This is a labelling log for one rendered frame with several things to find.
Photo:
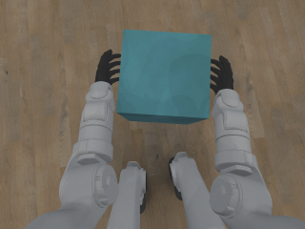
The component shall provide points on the robot right hand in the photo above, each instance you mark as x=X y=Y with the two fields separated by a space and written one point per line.
x=225 y=75

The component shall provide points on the robot left upper arm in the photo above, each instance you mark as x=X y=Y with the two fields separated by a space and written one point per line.
x=85 y=193

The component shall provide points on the carton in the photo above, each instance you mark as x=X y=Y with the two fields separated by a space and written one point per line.
x=165 y=77

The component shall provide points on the left robot forearm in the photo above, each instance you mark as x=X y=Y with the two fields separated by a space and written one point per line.
x=94 y=143

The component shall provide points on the robot left foot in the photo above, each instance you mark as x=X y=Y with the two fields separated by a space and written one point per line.
x=142 y=207

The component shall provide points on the robot right upper arm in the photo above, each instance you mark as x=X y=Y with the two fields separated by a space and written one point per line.
x=246 y=203

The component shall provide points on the robot right foot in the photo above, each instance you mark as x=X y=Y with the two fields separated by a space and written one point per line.
x=178 y=194

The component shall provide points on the robot left hand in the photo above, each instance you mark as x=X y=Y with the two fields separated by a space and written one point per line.
x=103 y=72

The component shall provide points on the right robot forearm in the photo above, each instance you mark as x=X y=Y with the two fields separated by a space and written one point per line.
x=232 y=137

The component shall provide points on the robot foot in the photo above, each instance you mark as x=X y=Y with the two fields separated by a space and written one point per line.
x=178 y=194
x=142 y=207

